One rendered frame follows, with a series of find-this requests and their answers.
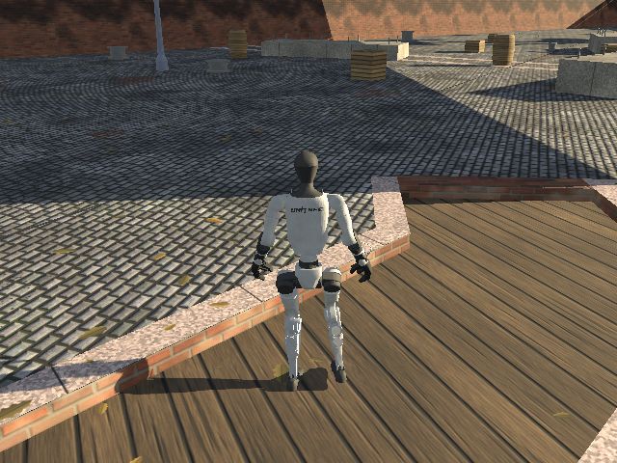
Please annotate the robot left upper arm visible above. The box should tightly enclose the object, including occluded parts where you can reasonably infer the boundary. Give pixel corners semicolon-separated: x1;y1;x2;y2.
260;194;287;247

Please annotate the left robot hand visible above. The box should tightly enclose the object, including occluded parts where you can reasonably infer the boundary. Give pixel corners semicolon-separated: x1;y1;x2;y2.
251;261;273;281

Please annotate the robot left forearm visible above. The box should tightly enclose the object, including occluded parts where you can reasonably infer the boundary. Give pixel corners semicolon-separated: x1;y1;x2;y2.
254;232;270;265

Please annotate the robot right upper arm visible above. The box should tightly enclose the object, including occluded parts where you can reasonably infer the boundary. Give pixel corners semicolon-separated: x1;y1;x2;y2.
327;193;357;246

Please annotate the robot right forearm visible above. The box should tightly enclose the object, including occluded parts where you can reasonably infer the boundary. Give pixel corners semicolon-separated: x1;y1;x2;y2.
348;231;368;266

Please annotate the left robot foot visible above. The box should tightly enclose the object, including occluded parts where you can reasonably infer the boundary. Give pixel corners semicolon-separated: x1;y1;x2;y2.
286;368;304;392

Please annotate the robot foot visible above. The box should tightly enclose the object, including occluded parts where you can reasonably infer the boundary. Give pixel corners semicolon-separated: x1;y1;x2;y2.
331;360;347;383
286;368;304;392

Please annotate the right robot foot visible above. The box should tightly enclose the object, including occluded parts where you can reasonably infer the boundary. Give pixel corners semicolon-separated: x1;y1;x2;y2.
331;360;347;383

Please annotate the right robot hand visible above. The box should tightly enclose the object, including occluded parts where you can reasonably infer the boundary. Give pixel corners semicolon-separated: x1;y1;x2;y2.
350;260;372;283

